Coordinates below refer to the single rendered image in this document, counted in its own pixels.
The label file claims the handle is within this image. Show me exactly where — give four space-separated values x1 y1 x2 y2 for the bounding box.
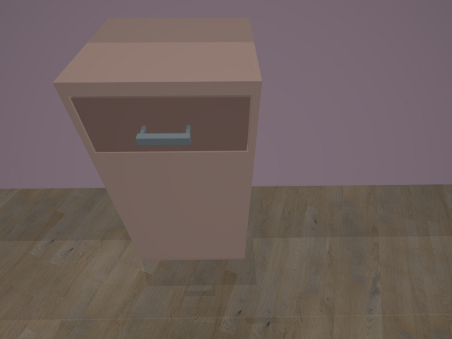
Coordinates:
136 125 191 145

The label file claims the drawer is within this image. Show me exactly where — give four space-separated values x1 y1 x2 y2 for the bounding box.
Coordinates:
71 95 251 152

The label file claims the cabinet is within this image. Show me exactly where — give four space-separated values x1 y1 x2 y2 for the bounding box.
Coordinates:
53 18 262 261

